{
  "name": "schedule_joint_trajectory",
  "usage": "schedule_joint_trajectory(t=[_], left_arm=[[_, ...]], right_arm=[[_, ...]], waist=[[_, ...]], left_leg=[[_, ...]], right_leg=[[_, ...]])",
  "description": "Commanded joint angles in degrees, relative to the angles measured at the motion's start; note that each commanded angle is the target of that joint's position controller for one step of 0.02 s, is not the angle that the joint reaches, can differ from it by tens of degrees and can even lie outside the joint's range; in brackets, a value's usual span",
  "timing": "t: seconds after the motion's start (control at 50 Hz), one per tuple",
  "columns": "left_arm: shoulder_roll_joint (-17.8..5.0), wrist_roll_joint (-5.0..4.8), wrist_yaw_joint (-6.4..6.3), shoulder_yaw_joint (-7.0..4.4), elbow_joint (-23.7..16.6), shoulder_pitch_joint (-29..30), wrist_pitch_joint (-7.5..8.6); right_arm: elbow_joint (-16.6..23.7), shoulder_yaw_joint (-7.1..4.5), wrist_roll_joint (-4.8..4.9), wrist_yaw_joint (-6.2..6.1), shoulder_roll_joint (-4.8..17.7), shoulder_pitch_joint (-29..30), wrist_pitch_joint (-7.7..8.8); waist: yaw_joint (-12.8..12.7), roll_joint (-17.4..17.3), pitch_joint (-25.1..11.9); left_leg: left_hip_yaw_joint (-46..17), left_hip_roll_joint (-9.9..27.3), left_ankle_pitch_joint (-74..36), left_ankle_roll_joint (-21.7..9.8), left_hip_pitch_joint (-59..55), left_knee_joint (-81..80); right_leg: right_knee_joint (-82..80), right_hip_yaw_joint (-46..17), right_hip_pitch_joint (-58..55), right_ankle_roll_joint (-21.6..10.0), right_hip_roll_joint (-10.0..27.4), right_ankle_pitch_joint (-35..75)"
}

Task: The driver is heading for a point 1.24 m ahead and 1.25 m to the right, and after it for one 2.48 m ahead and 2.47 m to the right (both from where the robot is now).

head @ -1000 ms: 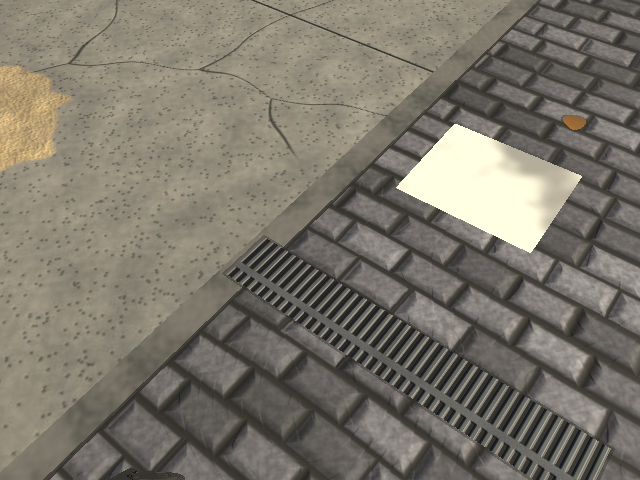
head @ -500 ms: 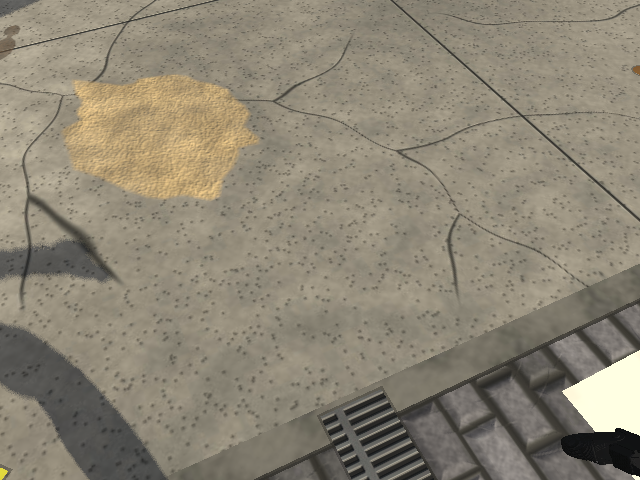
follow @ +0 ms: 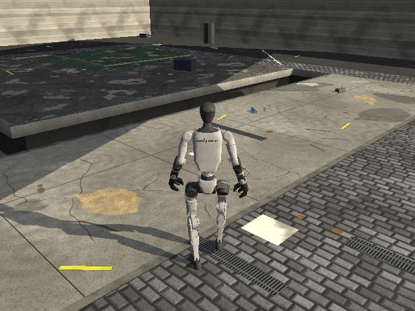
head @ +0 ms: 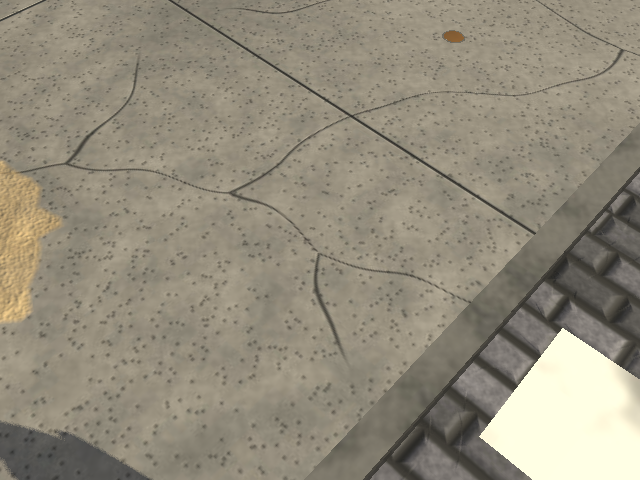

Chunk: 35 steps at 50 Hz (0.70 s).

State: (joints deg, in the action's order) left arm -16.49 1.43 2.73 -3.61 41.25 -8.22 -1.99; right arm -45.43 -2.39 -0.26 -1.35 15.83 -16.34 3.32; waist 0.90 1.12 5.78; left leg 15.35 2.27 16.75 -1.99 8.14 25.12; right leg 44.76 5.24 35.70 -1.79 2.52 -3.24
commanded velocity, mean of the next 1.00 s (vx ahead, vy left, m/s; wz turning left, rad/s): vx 0.04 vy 0.00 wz -0.95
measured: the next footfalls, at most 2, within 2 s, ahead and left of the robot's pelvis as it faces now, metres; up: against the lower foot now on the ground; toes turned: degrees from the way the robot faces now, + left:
right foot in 0.10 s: +0.19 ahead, -0.09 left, +0.00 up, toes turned -9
left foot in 0.58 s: +0.23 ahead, +0.08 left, +0.00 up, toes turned -41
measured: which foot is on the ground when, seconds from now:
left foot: down 0.00-0.08, up 0.10-0.56, down 0.58-1.00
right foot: up 0.00-0.08, down 0.10-0.58, up 0.60-1.00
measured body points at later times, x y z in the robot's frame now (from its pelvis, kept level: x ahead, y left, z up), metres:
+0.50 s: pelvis +0.10 +0.01 +0.00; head +0.13 -0.02 +0.44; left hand +0.33 +0.23 -0.11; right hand +0.13 -0.31 -0.11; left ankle +0.20 +0.13 -0.71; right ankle +0.15 -0.08 -0.74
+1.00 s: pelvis +0.11 +0.03 -0.01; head +0.13 -0.01 +0.44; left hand +0.44 +0.03 -0.10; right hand -0.06 -0.23 -0.11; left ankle +0.20 +0.10 -0.74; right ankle +0.02 -0.02 -0.72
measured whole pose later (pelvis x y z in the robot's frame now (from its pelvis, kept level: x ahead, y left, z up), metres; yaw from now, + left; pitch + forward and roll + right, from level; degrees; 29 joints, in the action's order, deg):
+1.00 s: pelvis +0.11 +0.03 -0.01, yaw -57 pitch +0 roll +0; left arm -17.9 -0.1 4.1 -4.3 35.8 -6.9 -5.8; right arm -38.4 -3.2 -0.9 0.1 17.1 -11.9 -1.2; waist 1.0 0.0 5.4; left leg 15.2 7.4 17.9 0.6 12.8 31.7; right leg 40.8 3.7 18.6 1.1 1.0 -23.2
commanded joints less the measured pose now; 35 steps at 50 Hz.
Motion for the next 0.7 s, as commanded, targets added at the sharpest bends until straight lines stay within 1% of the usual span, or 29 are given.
schedule_joint_trajectory(t=[0.02, 0.04, 0.06, 0.08, 0.1, 0.12, 0.14, 0.16, 0.18, 0.2, 0.22, 0.24, 0.26, 0.28, 0.32, 0.38, 0.42, 0.46, 0.5, 0.52, 0.54, 0.56, 0.58, 0.6, 0.62, 0.64, 0.66, 0.68, 0.7], left_arm=[[-2.1, 0.42, 0.75, -0.48, -2.8, -4.9, -0.54], [-3.0, 0.6, 0.54, -0.89, -3.4, -5.0, -0.55], [-3.6, 0.75, 0.15, -1.3, -3.3, -6.7, -0.3], [-4.0, 1.15, -0.61, -1.81, -2.0, -11.6, 0.43], [-9.2, 1.22, -1.87, -3.22, -1.8, -14.8, 1.29], [-17.3, -0.1, -2.38, -5.22, -3.1, -13.3, 0.48], [-17.0, -2.68, -1.89, -5.68, -5.2, -13.9, 0.12], [-14.5, -1.82, -2.13, -5.12, -5.5, -10.8, -0.49], [-11.4, -1.28, -2.4, -4.23, -5.6, -7.2, -1.17], [-9.4, -1.48, -2.55, -3.63, -5.9, -4.3, -1.44], [-7.9, -1.42, -2.67, -3.32, -6.5, -2.6, -1.47], [-7.7, -1.16, -2.45, -3.26, -6.5, -2.8, -1.32], [-8.4, -0.99, -2.17, -3.53, -6.3, -3.4, -1.08], [-9.3, -0.86, -1.97, -3.9, -6.1, -3.9, -0.9], [-10.5, -0.66, -1.83, -4.49, -6.1, -4.8, -1.02], [-10.9, -0.45, -1.61, -4.84, -6.3, -5.3, -1.47], [-11.2, -0.29, -1.42, -5.02, -6.3, -5.5, -1.57], [-11.3, -0.14, -1.25, -5.15, -6.3, -5.2, -1.6], [-11.3, -0.17, -1.05, -5.19, -6.4, -4.1, -1.58], [-11.1, -0.32, -0.95, -5.16, -6.6, -3.1, -1.54], [-10.8, -0.62, -0.91, -5.05, -6.7, -2.1, -1.44], [-10.2, -1.21, -1.04, -4.77, -6.9, -0.9, -1.2], [-7.3, -1.79, -1.39, -3.99, -6.8, -3.6, -0.86], [-5.7, -2.36, -1.93, -3.9, -7.6, -4.6, -0.68], [-11.8, 0.71, -2.06, -5.09, -6.5, -3.4, -0.47], [-11.8, 0.91, -1.44, -5.3, -6.0, -3.9, -0.61], [-10.5, 0.86, -0.73, -4.9, -5.1, -6.1, -1.16], [-9.7, 0.54, 0.0, -4.61, -4.6, -7.8, -1.77], [-9.4, -0.15, 0.54, -4.31, -4.1, -8.8, -2.13]], right_arm=[[5.3, -1.98, 0.5, 0.04, 6.8, 5.0, 0.47], [5.3, -2.36, 0.67, 0.03, 7.4, 4.3, -0.06], [5.3, -2.65, 0.91, 0.06, 7.8, 3.7, -0.78], [5.3, -2.74, 1.2, 0.28, 7.9, 3.3, -1.68], [6.0, -2.87, 0.56, 0.64, 8.3, 0.1, -2.23], [9.3, -1.85, -0.33, 0.98, 4.1, -3.6, -3.53], [9.4, -1.3, -2.52, 0.45, 4.7, -2.5, -4.62], [9.9, -1.49, -1.95, 0.15, 5.7, 1.2, -4.81], [10.1, -1.56, -1.54, -0.17, 5.9, 4.7, -4.57], [10.2, -1.7, -1.76, -0.53, 6.2, 5.7, -4.59], [9.6, -1.81, -2.15, -0.66, 6.3, 4.6, -5.13], [9.0, -1.68, -2.28, -0.59, 5.8, 4.1, -5.71], [8.9, -1.45, -2.04, -0.43, 4.9, 3.9, -5.99], [9.0, -1.24, -1.68, -0.29, 4.2, 4.4, -6.07], [9.5, -1.0, -1.31, -0.26, 3.6, 6.2, -6.06], [10.1, -1.12, -1.23, -0.35, 4.4, 8.5, -5.87], [10.2, -1.18, -0.98, -0.39, 4.8, 9.5, -5.48], [10.1, -1.2, -0.57, -0.45, 5.2, 9.7, -4.96], [9.7, -1.23, -0.17, -0.68, 5.6, 8.8, -4.46], [9.3, -1.29, 0.0, -0.94, 5.8, 7.3, -4.24], [8.8, -1.43, 0.09, -1.35, 6.2, 5.3, -4.0], [8.1, -1.72, -0.07, -1.99, 6.9, 2.7, -3.66], [8.6, -2.69, -0.42, -2.77, 11.2, 2.8, -3.51], [10.8, -3.54, -1.26, -2.57, 16.6, 7.2, -3.77], [11.3, -2.86, -1.98, -2.07, 13.3, 10.8, -4.14], [11.7, -1.73, -1.75, -1.82, 9.2, 11.9, -4.26], [11.9, -1.09, -1.52, -1.45, 7.1, 13.6, -4.27], [12.3, -0.92, -1.35, -1.41, 7.0, 14.2, -4.24], [12.9, -0.75, -1.48, -1.48, 6.7, 14.0, -4.26]], waist=[[-3.3, -6.5, -7.3], [-3.2, -6.4, -7.3], [-3.7, -5.9, -8.0], [-5.8, -2.8, -9.9], [-6.7, 7.0, -11.1], [-2.0, 16.2, -14.9], [-4.7, 7.9, -21.8], [-4.1, 3.6, -16.2], [-2.7, 1.4, -9.3], [-1.1, 2.1, -6.6], [-0.4, 3.1, -6.9], [-0.4, 2.1, -8.4], [-0.4, 0.9, -9.7], [-0.6, 0.2, -10.5], [-1.7, 1.0, -10.7], [-3.0, 3.5, -9.9], [-3.6, 4.4, -9.7], [-3.8, 5.5, -9.6], [-3.3, 6.9, -9.5], [-2.6, 7.6, -9.4], [-1.4, 8.1, -9.2], [0.6, 7.3, -8.8], [-0.5, -0.4, -10.2], [-1.5, -14.5, -10.1], [-2.1, -7.4, -6.1], [-3.2, -6.0, -6.2], [-4.5, -5.5, -6.0], [-4.8, -7.3, -6.6], [-4.3, -8.3, -6.6]], left_leg=[[-2.0, 15.4, -36.3, -3.7, 3.1, 0.5], [-1.7, 15.9, -37.9, -3.0, 2.0, 4.5], [-1.3, 16.0, -38.8, -2.2, 1.0, 10.3], [-0.2, 14.5, -36.9, -0.7, 2.0, 20.7], [0.4, 9.6, -16.8, 2.8, 10.3, 36.3], [-4.3, -3.0, 26.3, 6.7, 27.4, 54.0], [-17.2, -1.5, 25.4, 6.9, 29.0, 55.3], [-19.0, -0.6, 20.0, 6.4, 30.2, 53.0], [-19.3, 0.7, 14.2, 5.7, 30.4, 47.5], [-19.2, 1.5, 10.3, 5.4, 28.4, 42.4], [-18.8, 1.2, 8.0, 5.3, 25.0, 40.2], [-18.5, 0.2, 7.0, 5.3, 22.8, 39.0], [-18.7, -0.5, 6.8, 5.4, 21.7, 37.3], [-19.1, -1.0, 6.7, 5.5, 21.4, 35.0], [-19.9, -1.9, 5.8, 5.4, 21.9, 30.9], [-21.2, -3.3, 4.3, 5.0, 22.4, 26.2], [-21.8, -4.4, 4.1, 4.5, 21.3, 22.9], [-22.1, -5.7, 4.2, 3.6, 18.9, 19.2], [-22.1, -7.2, 4.7, 2.6, 14.5, 14.1], [-21.9, -7.9, 4.7, 1.9, 10.8, 10.3], [-21.7, -8.3, 3.6, 1.3, 5.9, 4.8], [-21.8, -6.9, 0.1, 0.7, -0.6, -3.9], [-30.2, 3.1, 5.9, -1.4, -6.6, -11.5], [-47.4, 18.7, 12.7, -7.6, -5.6, -17.1], [-43.9, 19.5, 5.7, -10.1, 2.2, -16.6], [-37.3, 16.4, -2.7, -9.8, 4.9, -13.3], [-30.5, 12.5, -9.0, -8.3, 5.3, -11.4], [-26.1, 10.4, -12.5, -7.5, 3.9, -10.0], [-22.9, 9.5, -15.9, -7.6, 2.7, -9.1]], right_leg=[[-4.3, 1.5, -14.5, -2.3, -0.9, -0.7], [-5.3, 2.0, -15.3, -3.3, -2.0, -4.2], [-7.4, 2.6, -17.1, -4.4, -3.5, -6.7], [-11.9, 2.2, -22.5, -6.1, -5.2, -5.2], [-16.8, -10.5, -29.9, -8.9, 1.3, 18.5], [-16.6, -35.3, -39.0, -20.1, 15.4, 43.2], [-23.6, -43.1, -39.6, -22.8, 17.6, 25.4], [-26.4, -39.8, -34.6, -21.2, 15.6, 6.9], [-28.7, -35.0, -28.1, -18.0, 11.8, -2.3], [-29.4, -31.3, -23.9, -14.8, 8.3, -4.6], [-29.2, -28.7, -21.2, -13.1, 6.0, -3.3], [-28.5, -27.7, -20.4, -12.2, 4.7, -0.4], [-27.7, -27.5, -20.7, -11.8, 4.1, 1.8], [-27.3, -27.9, -21.1, -11.4, 3.6, 1.6], [-27.7, -30.3, -21.7, -10.9, 2.9, -4.6], [-29.0, -34.8, -22.1, -10.1, 2.1, -15.0], [-28.9, -37.3, -22.5, -9.4, 1.7, -17.1], [-28.4, -39.1, -22.5, -8.7, 1.0, -16.7], [-28.0, -40.8, -21.2, -7.7, 0.2, -14.9], [-27.8, -41.4, -19.5, -6.7, -0.4, -14.0], [-27.8, -41.8, -16.9, -5.1, -1.5, -15.0], [-26.8, -40.7, -13.1, -2.3, -4.0, -19.5], [-19.4, -34.9, -8.2, 1.4, -8.8, -29.0], [-0.1, -17.4, -1.2, 3.8, -18.0, -29.3], [10.6, -14.3, -0.1, 4.6, -11.8, -25.0], [15.8, -13.4, -3.7, 4.3, -9.9, -22.1], [20.7, -12.8, -4.4, 4.0, -9.4, -19.4], [25.1, -11.7, -3.8, 3.9, -9.0, -17.7], [27.2, -10.0, -2.8, 4.3, -8.3, -17.3]])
